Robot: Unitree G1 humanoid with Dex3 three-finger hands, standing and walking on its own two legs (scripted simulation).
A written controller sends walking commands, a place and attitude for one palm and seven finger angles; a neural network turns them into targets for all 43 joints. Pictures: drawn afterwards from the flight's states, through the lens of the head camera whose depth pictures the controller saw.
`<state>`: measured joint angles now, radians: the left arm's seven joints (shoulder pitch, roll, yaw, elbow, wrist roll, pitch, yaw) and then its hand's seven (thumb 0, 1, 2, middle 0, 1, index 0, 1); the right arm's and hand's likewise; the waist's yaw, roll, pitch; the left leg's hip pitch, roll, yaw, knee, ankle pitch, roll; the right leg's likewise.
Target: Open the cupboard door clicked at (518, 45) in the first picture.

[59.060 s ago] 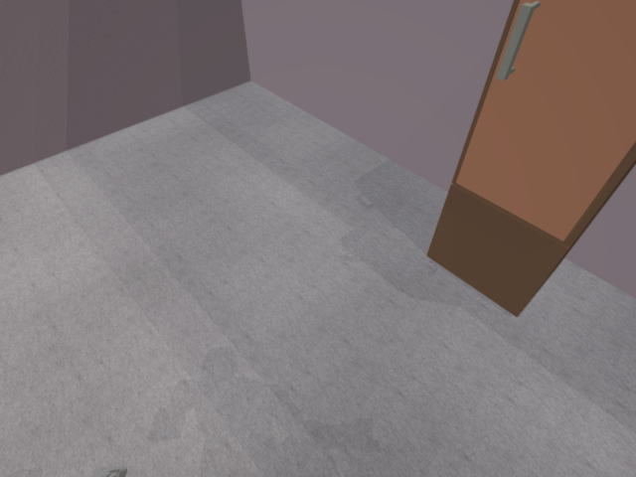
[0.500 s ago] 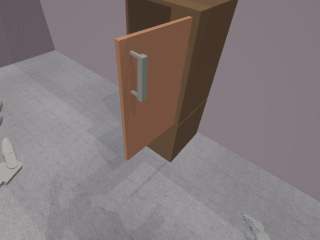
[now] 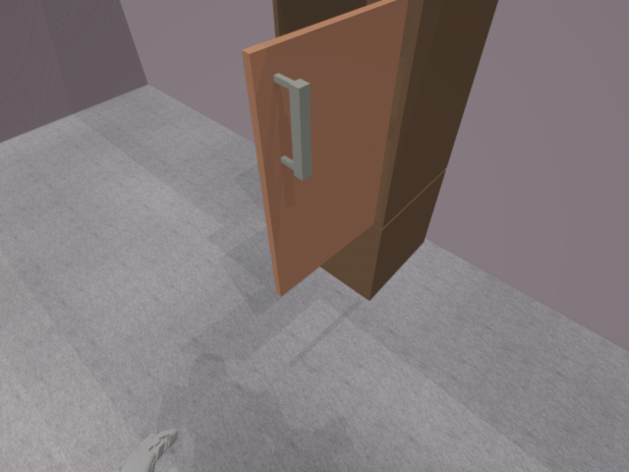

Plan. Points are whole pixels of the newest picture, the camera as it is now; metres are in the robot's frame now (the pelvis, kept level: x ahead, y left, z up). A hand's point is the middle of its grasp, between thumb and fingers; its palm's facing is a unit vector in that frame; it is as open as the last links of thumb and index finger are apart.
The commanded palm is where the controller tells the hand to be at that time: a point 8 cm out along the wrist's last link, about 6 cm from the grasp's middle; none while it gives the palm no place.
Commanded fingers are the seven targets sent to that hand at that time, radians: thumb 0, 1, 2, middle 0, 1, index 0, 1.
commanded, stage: let the arm hang, fingers relaxed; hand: left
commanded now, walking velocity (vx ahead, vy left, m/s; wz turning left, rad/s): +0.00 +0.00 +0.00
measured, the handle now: (292, 128) +0.59 +0.05 +0.14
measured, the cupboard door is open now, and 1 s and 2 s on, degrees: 86 86 86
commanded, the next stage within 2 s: look to check the result in 0.88 s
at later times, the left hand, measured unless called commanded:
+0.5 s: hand out of the picture -0.03 +0.19 -0.15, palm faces +0.04 -0.97 -0.22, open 7.3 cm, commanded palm none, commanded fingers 0.00 0.90 0.90 -0.20 -0.30 -0.20 -0.30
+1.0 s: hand out of the picture +0.02 +0.19 -0.15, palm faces +0.03 -0.98 -0.21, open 7.3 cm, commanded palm none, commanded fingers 0.00 0.90 0.90 -0.20 -0.30 -0.20 -0.30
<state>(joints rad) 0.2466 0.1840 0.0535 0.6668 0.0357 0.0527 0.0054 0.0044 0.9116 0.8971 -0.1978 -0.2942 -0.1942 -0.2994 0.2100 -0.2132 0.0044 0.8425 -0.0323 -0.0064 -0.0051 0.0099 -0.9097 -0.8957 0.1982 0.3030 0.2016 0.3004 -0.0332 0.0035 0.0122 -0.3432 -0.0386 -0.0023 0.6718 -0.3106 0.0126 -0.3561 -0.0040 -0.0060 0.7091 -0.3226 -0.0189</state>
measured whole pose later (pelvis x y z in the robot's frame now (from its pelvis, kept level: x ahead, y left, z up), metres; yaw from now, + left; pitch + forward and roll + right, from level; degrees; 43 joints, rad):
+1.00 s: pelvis +0.01 +0.01 +0.02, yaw +0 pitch -1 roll +0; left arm 0.23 0.16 0.03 1.15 0.02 -0.01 0.02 0.00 0.91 0.90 -0.20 -0.30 -0.20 -0.30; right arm 0.27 -0.16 -0.01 1.13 -0.02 0.00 -0.03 0.00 -0.91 -0.90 0.20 0.30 0.20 0.30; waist -0.01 0.02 0.06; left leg -0.20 -0.03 -0.01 0.42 -0.19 0.02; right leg -0.20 0.01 -0.01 0.42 -0.20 -0.01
